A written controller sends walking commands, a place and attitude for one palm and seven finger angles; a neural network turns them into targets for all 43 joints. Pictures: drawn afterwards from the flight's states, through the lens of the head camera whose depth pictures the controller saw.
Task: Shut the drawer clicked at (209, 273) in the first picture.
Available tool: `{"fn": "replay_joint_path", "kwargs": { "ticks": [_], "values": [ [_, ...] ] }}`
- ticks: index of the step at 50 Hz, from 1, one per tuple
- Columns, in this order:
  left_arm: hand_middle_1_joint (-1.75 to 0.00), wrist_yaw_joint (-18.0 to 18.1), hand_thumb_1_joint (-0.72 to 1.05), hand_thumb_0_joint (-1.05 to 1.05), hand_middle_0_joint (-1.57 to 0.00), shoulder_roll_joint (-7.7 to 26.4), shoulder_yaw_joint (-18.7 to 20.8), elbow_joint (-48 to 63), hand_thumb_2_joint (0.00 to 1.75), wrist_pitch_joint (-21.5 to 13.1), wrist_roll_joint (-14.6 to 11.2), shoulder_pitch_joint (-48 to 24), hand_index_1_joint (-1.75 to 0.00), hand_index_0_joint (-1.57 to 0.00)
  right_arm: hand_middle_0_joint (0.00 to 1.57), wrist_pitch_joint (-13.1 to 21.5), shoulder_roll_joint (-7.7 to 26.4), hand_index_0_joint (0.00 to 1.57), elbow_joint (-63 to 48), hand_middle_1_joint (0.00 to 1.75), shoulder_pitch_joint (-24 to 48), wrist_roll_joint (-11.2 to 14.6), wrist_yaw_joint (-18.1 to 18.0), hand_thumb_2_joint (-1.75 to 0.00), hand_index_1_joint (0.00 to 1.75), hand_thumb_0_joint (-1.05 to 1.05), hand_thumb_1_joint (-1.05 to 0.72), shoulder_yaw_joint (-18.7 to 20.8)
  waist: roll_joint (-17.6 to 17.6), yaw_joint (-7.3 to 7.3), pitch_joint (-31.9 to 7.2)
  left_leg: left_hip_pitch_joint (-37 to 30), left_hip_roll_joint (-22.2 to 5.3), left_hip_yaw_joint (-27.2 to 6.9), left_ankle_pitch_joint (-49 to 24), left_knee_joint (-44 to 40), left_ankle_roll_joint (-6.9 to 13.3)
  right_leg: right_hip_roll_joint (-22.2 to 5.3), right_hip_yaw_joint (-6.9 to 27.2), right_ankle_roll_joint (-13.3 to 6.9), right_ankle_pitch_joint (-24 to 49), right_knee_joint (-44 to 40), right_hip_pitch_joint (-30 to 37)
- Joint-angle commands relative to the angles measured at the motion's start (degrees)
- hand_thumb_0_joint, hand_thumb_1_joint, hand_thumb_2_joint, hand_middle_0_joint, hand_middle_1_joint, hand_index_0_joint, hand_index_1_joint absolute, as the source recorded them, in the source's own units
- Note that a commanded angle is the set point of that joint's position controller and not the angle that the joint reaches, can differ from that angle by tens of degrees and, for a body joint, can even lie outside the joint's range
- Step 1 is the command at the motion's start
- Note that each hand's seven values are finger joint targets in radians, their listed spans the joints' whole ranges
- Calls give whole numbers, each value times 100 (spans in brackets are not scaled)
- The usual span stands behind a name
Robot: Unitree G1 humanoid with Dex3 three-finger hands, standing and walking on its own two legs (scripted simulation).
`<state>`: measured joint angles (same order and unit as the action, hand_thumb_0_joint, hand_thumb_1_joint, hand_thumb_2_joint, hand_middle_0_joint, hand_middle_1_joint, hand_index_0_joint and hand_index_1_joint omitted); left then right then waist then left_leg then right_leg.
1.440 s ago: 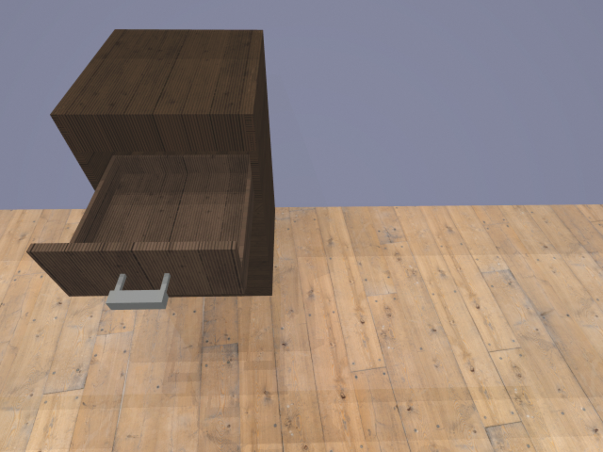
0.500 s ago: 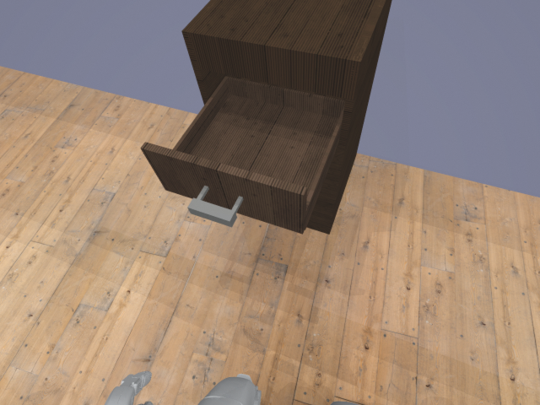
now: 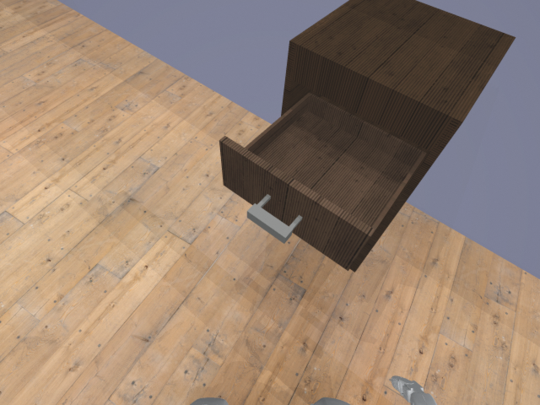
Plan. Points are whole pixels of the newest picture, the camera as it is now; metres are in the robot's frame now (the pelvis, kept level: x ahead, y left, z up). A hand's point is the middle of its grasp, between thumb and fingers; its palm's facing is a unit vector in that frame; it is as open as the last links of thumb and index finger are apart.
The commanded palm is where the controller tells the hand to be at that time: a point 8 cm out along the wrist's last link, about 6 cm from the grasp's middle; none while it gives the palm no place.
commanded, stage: stand and wait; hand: left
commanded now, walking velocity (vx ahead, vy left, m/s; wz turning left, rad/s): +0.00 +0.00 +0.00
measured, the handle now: (275, 216) +0.50 +0.03 -0.16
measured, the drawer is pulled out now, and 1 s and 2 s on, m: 0.29 0.29 0.29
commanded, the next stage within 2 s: look at it before walking up in 0.90 s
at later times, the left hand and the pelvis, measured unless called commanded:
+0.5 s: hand out of the picture +0.09 +0.15 -0.16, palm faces +0.00 -0.97 -0.23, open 7.3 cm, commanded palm none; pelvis +0.04 -0.03 +0.01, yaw -1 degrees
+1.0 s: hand out of the picture +0.03 +0.11 -0.17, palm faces +0.05 -0.98 -0.17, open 7.4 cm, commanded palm none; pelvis +0.04 -0.04 +0.01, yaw -1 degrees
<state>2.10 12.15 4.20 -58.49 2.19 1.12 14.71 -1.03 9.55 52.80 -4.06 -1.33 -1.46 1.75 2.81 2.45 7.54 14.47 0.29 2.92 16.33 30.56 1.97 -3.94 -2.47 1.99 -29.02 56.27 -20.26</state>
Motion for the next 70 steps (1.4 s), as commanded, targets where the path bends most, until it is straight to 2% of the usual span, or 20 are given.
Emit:
{"fn": "replay_joint_path", "kwargs": {
  "ticks": [1,3,5,7,8,9,10,11,12,13,14,15,18,22,32,38,47,53,56,70],
  "values": [
    [-30,-66,90,0,-20,204,-4,272,90,-97,-8,224,-30,-20,20,61,898,20,-20,30,-624,11,-102,-90,30,0,-90,132,-1023,-241,-709,-710,-1423,-938,-2913,-1268,693,-20,154,19,397,-247,-268],
    [-30,-74,90,0,-20,197,-45,300,90,-115,2,119,-30,-20,20,77,898,20,60,30,-663,-5,-94,-90,30,0,-90,136,-1050,-253,-638,-618,-1414,-911,-2643,-1310,693,6,16,0,356,-967,-29],
    [-30,-74,90,0,-20,89,-79,267,90,-119,-2,97,-30,-20,20,68,864,20,156,30,-746,-16,-77,-90,30,0,-90,148,-1003,-276,-641,-475,-1350,-913,-2073,-1329,661,84,-99,-16,485,-1662,320],
    [-30,-69,90,0,-20,78,-83,113,90,-163,14,406,-30,-20,20,65,785,20,228,30,-710,17,-61,-90,30,0,-90,182,-811,-115,-778,-239,-1119,-746,-1518,-1004,448,171,-205,-13,1454,-2660,966],
    [-30,-54,90,0,-20,233,-61,75,90,-221,37,558,-30,-20,20,87,695,20,241,30,-782,57,-45,-90,30,0,-90,181,-494,-54,-808,-130,-835,-590,-1180,-702,226,108,-18,-47,1962,-3259,1267],
    [-30,-32,90,0,-20,464,-63,43,90,-281,52,557,-30,-20,20,78,492,20,246,30,-887,97,-18,-90,30,0,-90,140,149,-112,-848,89,-430,-358,-318,-358,-49,-399,817,-230,2173,-3709,1417],
    [-30,-36,90,0,-20,725,-49,36,90,-311,36,355,-30,-20,20,42,357,20,250,30,-967,105,19,-90,30,0,-90,108,718,-268,-675,108,-158,-142,388,-255,-222,-1059,1315,-591,2199,-3963,1116],
    [-30,-58,90,0,-20,828,-73,75,90,-301,25,120,-30,-20,20,27,383,20,368,30,-1130,69,49,-90,30,0,-90,118,492,-371,-691,-371,-110,-129,342,-241,-235,-1228,1339,-794,1741,-4024,655],
    [-30,-66,90,0,-20,729,-102,83,90,-294,12,-115,-30,-20,20,50,301,20,482,30,-1190,40,63,-90,30,0,-90,95,190,-450,-638,-691,-132,-206,-301,-457,-212,-888,1023,-719,1874,-3794,426],
    [-30,-48,90,0,-20,584,-100,40,90,-312,-14,-156,-30,-20,20,56,272,20,598,30,-1208,32,37,-90,30,0,-90,80,440,-420,-729,-788,-301,-262,-800,-566,-188,-519,759,-580,2242,-3607,574],
    [-30,-31,90,0,-20,448,-127,-11,90,-327,-50,-167,-30,-20,20,99,353,20,698,30,-1275,23,10,-90,30,0,-90,61,316,-394,-674,-721,-455,-365,-1437,-667,-167,-398,543,-477,2971,-3390,828],
    [-30,-21,90,0,-20,411,-150,-64,90,-325,-64,-90,-30,-20,20,139,395,20,753,30,-1264,38,-5,-90,30,0,-90,52,149,-329,-701,-747,-520,-406,-1868,-721,-165,-343,439,-414,3434,-3265,997],
    [-30,19,90,0,-20,344,-147,-209,90,-315,-76,10,-30,-20,20,172,346,20,984,30,-1420,55,-63,-90,30,0,-90,12,-299,-270,-674,-779,-582,-357,-2489,-808,-185,-269,304,-397,3724,-3208,1316],
    [-30,26,90,0,-20,291,-157,-337,90,-290,-101,7,-30,-20,20,149,313,20,1165,30,-1566,44,-92,-90,30,0,-90,-19,-328,-267,-599,-795,-582,-340,-1998,-986,-215,-258,330,-409,3343,-3430,1409],
    [-30,39,90,0,-20,176,-157,-483,90,-311,-109,104,-30,-20,20,136,161,20,1318,30,-1864,43,-133,-90,30,0,-90,-11,-197,-278,-471,-797,-587,-295,-1637,-1110,-234,-234,329,-441,3347,-3655,1482],
    [-30,45,90,0,-20,134,-161,-529,90,-330,-92,260,-30,-20,20,128,81,20,1306,30,-1892,58,-150,-90,30,0,-90,4,-154,-279,-437,-885,-606,-244,-1619,-1067,-226,-211,325,-445,3520,-3686,1407],
    [-30,36,90,0,-20,32,-194,-630,90,-329,-81,420,-30,-20,20,117,107,20,1282,30,-1816,49,-158,-90,30,0,-90,-3,-287,-303,-204,-874,-613,-249,-1441,-1102,-222,-185,379,-427,3125,-3813,1210],
    [-30,29,90,0,-20,-1,-190,-679,90,-331,-63,500,-30,-20,20,137,103,20,1238,30,-1802,66,-177,-90,30,0,-90,-4,-313,-290,-254,-965,-635,-263,-1577,-1084,-205,-146,362,-421,3093,-3801,1177],
    [-30,25,90,0,-20,-37,-189,-699,90,-320,-68,494,-30,-20,20,145,127,20,1235,30,-1832,55,-181,-90,30,0,-90,-14,-440,-294,-232,-888,-627,-253,-1542,-1110,-209,-155,358,-419,2985,-3812,1227],
    [-30,26,90,0,-20,-37,-174,-676,90,-311,-73,469,-30,-20,20,157,110,20,1239,30,-1950,53,-187,-90,30,0,-90,-9,-271,-276,-307,-838,-627,-284,-1590,-1117,-193,-136,319,-421,3004,-3720,1323]
  ]
}}
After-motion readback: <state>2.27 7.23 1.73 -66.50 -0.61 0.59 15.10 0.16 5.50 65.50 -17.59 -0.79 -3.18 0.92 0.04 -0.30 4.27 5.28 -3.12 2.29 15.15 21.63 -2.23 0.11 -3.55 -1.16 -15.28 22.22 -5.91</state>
